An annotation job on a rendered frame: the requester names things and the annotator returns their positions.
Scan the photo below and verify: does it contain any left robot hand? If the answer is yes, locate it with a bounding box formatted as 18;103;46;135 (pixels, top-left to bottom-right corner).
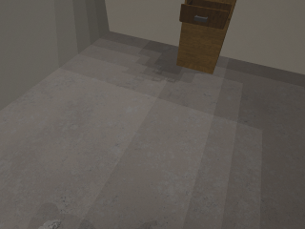
38;219;62;229

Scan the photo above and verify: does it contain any cabinet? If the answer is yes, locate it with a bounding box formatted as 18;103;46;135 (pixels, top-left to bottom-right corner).
176;0;236;74

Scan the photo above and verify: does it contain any handle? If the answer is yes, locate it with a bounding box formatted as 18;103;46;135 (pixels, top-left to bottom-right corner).
193;15;208;23
196;25;208;31

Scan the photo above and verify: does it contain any drawer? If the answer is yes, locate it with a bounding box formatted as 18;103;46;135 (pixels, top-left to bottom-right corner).
179;0;232;30

